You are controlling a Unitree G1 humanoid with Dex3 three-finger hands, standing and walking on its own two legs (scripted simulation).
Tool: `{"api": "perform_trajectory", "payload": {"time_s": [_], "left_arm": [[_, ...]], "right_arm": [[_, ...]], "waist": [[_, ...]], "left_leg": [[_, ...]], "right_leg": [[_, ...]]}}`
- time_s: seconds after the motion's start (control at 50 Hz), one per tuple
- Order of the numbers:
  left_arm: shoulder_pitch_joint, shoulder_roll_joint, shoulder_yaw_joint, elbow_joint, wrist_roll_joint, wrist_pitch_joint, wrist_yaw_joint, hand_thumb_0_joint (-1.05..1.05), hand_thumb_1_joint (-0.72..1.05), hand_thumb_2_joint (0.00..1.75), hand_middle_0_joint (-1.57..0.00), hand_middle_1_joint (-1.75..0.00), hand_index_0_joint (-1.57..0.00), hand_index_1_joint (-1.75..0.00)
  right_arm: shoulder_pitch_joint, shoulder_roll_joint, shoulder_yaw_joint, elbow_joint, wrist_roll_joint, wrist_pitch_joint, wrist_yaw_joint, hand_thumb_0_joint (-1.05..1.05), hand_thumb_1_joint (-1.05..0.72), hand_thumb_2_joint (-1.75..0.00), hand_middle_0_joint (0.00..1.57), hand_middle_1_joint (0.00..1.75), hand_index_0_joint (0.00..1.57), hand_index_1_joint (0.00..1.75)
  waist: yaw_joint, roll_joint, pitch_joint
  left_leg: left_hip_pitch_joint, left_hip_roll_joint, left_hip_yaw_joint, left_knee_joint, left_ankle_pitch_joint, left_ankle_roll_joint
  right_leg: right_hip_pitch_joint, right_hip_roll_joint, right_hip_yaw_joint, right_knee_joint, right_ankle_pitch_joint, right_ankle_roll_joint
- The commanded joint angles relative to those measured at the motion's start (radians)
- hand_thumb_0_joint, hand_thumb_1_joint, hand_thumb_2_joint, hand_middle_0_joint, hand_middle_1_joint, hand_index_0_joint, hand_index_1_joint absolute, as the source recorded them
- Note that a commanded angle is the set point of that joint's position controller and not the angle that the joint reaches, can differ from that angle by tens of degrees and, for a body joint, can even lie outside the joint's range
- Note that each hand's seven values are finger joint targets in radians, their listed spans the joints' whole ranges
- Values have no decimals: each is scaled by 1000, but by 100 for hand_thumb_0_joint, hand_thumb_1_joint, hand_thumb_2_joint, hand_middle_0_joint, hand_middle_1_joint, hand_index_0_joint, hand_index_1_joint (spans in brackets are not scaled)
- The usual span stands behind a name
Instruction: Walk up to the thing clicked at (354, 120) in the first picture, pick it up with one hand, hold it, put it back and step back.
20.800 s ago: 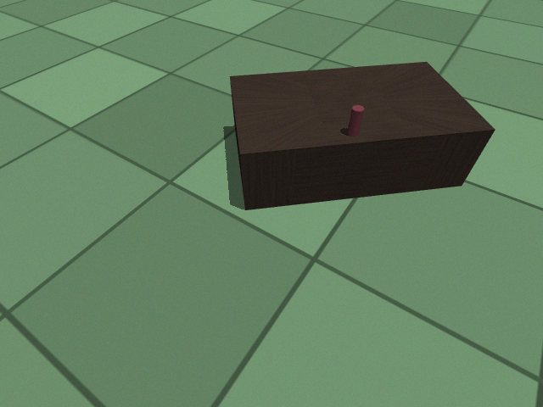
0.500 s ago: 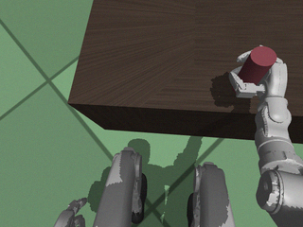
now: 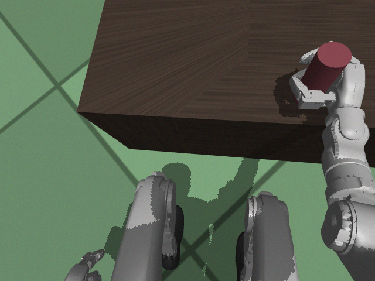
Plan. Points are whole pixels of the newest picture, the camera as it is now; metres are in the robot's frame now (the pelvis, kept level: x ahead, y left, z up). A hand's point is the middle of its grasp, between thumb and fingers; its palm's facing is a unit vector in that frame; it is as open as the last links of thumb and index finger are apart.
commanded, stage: lower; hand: right
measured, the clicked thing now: (317, 78) +0.52 -0.16 +0.00
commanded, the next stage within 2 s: loosen in 0.30 s
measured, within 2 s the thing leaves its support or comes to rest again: rests again in 0.12 s
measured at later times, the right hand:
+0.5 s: hand (306, 86) +0.52 -0.15 -0.03, palm faces +0.01 +1.00 -0.02, open 6.8 cm
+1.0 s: hand (307, 83) +0.52 -0.15 -0.02, palm faces +0.01 +1.00 -0.01, open 11.2 cm
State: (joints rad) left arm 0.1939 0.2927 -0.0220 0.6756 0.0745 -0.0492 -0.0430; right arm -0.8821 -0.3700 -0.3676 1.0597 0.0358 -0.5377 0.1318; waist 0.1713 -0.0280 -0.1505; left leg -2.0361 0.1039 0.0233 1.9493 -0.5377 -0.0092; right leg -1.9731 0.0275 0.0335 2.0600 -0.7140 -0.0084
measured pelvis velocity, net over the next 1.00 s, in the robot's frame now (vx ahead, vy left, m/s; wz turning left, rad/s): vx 0.00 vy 0.00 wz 0.00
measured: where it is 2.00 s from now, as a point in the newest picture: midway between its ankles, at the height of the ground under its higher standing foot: (207, 263)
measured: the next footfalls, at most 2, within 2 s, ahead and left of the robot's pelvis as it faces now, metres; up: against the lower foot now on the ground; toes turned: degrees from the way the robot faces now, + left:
none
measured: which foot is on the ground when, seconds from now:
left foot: down 0.00-1.00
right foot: down 0.00-1.00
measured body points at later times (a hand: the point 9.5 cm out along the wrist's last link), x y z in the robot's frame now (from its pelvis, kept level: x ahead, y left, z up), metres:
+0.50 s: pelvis +0.00 +0.00 -0.02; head +0.22 -0.02 +0.37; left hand +0.07 +0.28 -0.14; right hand +0.51 -0.20 -0.02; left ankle +0.12 +0.14 -0.41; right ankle +0.07 -0.11 -0.41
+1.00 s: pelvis +0.00 +0.00 -0.02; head +0.22 -0.02 +0.38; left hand +0.08 +0.28 -0.14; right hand +0.52 -0.20 -0.02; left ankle +0.12 +0.14 -0.41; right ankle +0.07 -0.11 -0.41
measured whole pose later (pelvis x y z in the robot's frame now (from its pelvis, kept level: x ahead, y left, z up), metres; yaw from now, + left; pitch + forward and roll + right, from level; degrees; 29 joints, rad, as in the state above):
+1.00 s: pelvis +0.00 +0.00 -0.02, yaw +0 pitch +36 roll +3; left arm 0.19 0.30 -0.02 0.65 0.06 -0.02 -0.05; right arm -0.90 -0.36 -0.34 1.02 0.05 -0.52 0.13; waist 0.16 -0.02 -0.15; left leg -2.09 0.11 0.01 2.00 -0.55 -0.01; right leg -2.02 0.04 0.03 2.11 -0.72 -0.01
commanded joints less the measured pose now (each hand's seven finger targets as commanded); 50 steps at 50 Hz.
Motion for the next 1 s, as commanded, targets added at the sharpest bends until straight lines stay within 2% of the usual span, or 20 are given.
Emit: {"api": "perform_trajectory", "payload": {"time_s": [0.0, 0.06, 0.08, 0.12, 0.16, 0.4, 0.42, 0.46, 0.56, 0.6, 0.62, 0.64, 0.66, 0.7, 0.76, 0.86, 0.92, 0.94, 0.96, 0.98], "left_arm": [[169, 199, 73, -42, -5, -17, 10, 0, 92, 88, -21, -30, -21, -30], [183, 199, 76, -37, -6, -13, 10, 0, 91, 89, -20, -30, -21, -30], [180, 200, 78, -42, -4, -12, 9, 0, 91, 89, -21, -30, -21, -30], [178, 197, 77, -36, -6, -10, 8, 0, 91, 89, -21, -30, -21, -30], [169, 206, 81, -43, -6, -10, 10, 0, 92, 88, -21, -30, -21, -30], [187, 205, 75, -38, -6, -2, 7, 0, 91, 88, -22, -30, -22, -30], [181, 206, 78, -43, -7, -2, 6, 0, 95, 85, -21, -31, -23, -29], [176, 208, 77, -41, -9, 0, 6, 0, 95, 86, -21, -31, -23, -29], [173, 210, 80, -52, -8, 4, 5, 0, 95, 85, -21, -31, -23, -29], [183, 205, 76, -52, -11, 5, 4, 0, 95, 86, -21, -31, -23, -29], [180, 201, 78, -54, -9, 6, 3, 0, 95, 86, -21, -31, -23, -29], [169, 207, 77, -54, -13, 5, 4, 0, 93, 88, -20, -31, -22, -29], [175, 206, 77, -53, -15, 6, 3, 0, 95, 86, -21, -31, -23, -29], [174, 208, 81, -56, -12, 6, 3, 0, 92, 88, -21, -31, -22, -29], [175, 207, 77, -59, -17, 6, 5, 0, 92, 88, -20, -30, -21, -30], [184, 203, 79, -63, -15, 14, 2, 0, 91, 89, -21, -31, -21, -30], [173, 206, 77, -61, -19, 10, 2, 0, 91, 89, -21, -31, -21, -30], [179, 205, 80, -62, -18, 13, 0, 0, 91, 89, -21, -31, -21, -30], [171, 205, 77, -65, -16, 13, 2, 0, 91, 89, -21, -31, -21, -30], [181, 206, 80, -64, -16, 14, 1, 0, 90, 89, -21, -31, -21, -30]], "right_arm": [[-490, -194, -18, -296, 27, -105, 7, 0, -52, -141, 140, 150, 142, 150], [-440, -206, -29, -252, 23, -97, 3, 0, -50, -140, 139, 149, 141, 149], [-503, -233, -39, -332, 23, -105, 2, 0, -51, -139, 139, 148, 141, 148], [-449, -199, -24, -272, 23, -95, 3, 0, -54, -140, 140, 149, 142, 149], [-510, -202, -18, -342, 24, -102, 2, 0, -52, -140, 139, 149, 141, 149], [-447, -183, -13, -236, 19, -88, 6, 0, -43, -129, 138, 141, 140, 141], [-474, -207, -25, -275, 17, -90, 4, 0, -36, -121, 137, 133, 137, 133], [-411, -167, 1, -185, 14, -78, 6, 0, -30, -105, 130, 117, 130, 117], [-488, -193, 2, -294, 15, -85, 5, 0, -9, -71, 120, 96, 119, 96], [-427, -162, 4, -209, 19, -71, 4, 0, -3, -61, 117, 87, 116, 88], [-489, -177, -1, -308, 20, -80, 2, 0, 2, -57, 114, 84, 113, 84], [-464, -183, 3, -253, 17, -73, 3, 0, 5, -61, 106, 81, 105, 81], [-400, -161, 4, -190, 16, -64, 2, 0, 7, -53, 112, 76, 111, 76], [-473, -175, 14, -284, 14, -75, 2, 0, 10, -50, 96, 70, 95, 70], [-396, -148, 16, -196, 18, -55, -2, 0, 13, -41, 79, 58, 78, 58], [-407, -171, 8, -257, 14, -58, -5, 0, 16, -36, 63, 48, 62, 48], [-399, -139, 19, -213, 20, -51, -2, 0, 19, -31, 53, 40, 52, 40], [-381, -147, 11, -222, 19, -56, -4, 0, 22, -30, 52, 39, 50, 39], [-444, -168, 13, -309, 18, -69, -2, 0, 20, -30, 49, 38, 48, 38], [-385, -158, 13, -218, 10, -59, -4, 0, 21, -28, 44, 34, 42, 34]], "waist": [[25, -137, -740], [23, -118, -750], [20, -136, -758], [23, -123, -742], [25, -141, -745], [39, -89, -705], [29, -103, -711], [36, -90, -670], [24, -140, -721], [37, -86, -694], [29, -108, -716], [25, -114, -701], [29, -89, -669], [22, -126, -705], [29, -84, -669], [18, -106, -702], [35, -87, -646], [23, -91, -652], [20, -119, -672], [27, -93, -688]], "left_leg": [[502, -36, 7, -152, 140, 43], [523, -35, 5, -146, 152, 41], [519, -34, 0, -143, 146, 41], [507, -35, 6, -139, 142, 42], [471, -35, 5, -136, 118, 42], [484, -33, 3, -124, 132, 38], [480, -33, 2, -124, 114, 38], [448, -35, 6, -126, 83, 38], [435, -32, 8, -109, 103, 42], [462, -31, 13, -113, 117, 39], [461, -32, 7, -113, 116, 39], [444, -32, 7, -119, 89, 40], [439, -33, 11, -119, 91, 40], [428, -32, 6, -118, 85, 42], [450, -32, 11, -123, 86, 39], [467, -34, 3, -120, 121, 40], [418, -33, 12, -118, 91, 39], [426, -33, 10, -115, 107, 41], [428, -31, 8, -116, 106, 41], [441, -33, 8, -115, 114, 40]], "right_leg": [[360, 12, -4, -275, 195, -9], [345, 12, -14, -260, 201, -11], [326, 15, -15, -253, 192, -13], [329, 14, -12, -259, 192, -11], [337, 15, -8, -258, 169, -10], [270, 18, -19, -226, 173, -17], [265, 20, -19, -231, 155, -18], [263, 19, -18, -239, 120, -17], [312, 17, -2, -245, 144, -10], [284, 18, -6, -237, 161, -14], [279, 19, -9, -235, 160, -14], [284, 19, -10, -244, 134, -14], [276, 17, -7, -245, 135, -15], [296, 17, -5, -247, 124, -13], [271, 18, -4, -251, 124, -15], [283, 18, -18, -235, 171, -14], [273, 17, 2, -249, 135, -14], [275, 16, -1, -247, 153, -11], [288, 17, -2, -244, 152, -12], [293, 17, -7, -237, 163, -14]]}}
